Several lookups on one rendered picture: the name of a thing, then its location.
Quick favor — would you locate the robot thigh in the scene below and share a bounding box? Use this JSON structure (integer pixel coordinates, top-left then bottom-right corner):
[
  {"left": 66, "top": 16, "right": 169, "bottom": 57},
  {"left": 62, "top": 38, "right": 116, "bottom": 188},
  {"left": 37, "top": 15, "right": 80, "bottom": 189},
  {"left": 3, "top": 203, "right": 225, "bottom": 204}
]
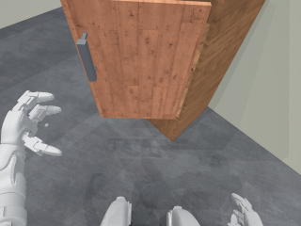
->
[
  {"left": 100, "top": 200, "right": 132, "bottom": 226},
  {"left": 166, "top": 209, "right": 200, "bottom": 226}
]

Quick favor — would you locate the handle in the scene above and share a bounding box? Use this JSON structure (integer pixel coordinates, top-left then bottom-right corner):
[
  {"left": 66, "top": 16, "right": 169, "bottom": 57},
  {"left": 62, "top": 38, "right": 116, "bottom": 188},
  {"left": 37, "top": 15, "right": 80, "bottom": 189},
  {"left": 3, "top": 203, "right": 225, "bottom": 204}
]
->
[{"left": 76, "top": 31, "right": 97, "bottom": 82}]

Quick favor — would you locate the robot left thigh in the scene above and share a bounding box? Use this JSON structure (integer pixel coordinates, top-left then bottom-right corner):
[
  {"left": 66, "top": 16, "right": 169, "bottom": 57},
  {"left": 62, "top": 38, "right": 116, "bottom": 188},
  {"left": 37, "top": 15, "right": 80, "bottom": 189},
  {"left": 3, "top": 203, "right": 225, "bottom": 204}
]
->
[{"left": 100, "top": 200, "right": 132, "bottom": 226}]

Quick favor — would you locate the robot left forearm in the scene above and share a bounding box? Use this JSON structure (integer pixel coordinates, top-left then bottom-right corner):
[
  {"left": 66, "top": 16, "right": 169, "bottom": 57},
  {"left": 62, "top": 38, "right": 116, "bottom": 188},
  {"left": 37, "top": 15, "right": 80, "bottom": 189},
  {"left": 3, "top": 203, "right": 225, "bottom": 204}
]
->
[{"left": 0, "top": 143, "right": 27, "bottom": 226}]

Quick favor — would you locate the left robot hand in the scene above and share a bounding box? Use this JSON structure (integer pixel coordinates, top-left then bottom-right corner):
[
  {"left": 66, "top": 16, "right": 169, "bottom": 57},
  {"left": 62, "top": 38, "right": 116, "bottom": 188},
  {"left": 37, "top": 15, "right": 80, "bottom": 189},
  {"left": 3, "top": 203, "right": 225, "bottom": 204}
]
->
[{"left": 0, "top": 90, "right": 62, "bottom": 156}]

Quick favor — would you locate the right robot hand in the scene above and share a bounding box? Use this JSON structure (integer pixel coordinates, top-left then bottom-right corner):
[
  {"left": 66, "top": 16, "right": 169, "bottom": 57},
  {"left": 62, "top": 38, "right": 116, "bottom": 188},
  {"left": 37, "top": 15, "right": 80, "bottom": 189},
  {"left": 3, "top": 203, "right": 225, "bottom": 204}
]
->
[{"left": 228, "top": 193, "right": 263, "bottom": 226}]

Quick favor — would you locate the cupboard door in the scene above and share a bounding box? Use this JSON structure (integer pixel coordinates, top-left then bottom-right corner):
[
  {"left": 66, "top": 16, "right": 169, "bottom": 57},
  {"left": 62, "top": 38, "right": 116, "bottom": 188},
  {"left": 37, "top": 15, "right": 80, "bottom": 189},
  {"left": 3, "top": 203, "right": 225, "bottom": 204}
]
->
[{"left": 60, "top": 0, "right": 212, "bottom": 120}]

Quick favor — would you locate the robot right thigh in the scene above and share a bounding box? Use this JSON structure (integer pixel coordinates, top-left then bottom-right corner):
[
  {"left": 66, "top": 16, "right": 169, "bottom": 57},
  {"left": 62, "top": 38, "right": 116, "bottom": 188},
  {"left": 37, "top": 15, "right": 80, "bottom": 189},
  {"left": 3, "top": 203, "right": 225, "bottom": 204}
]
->
[{"left": 166, "top": 209, "right": 200, "bottom": 226}]

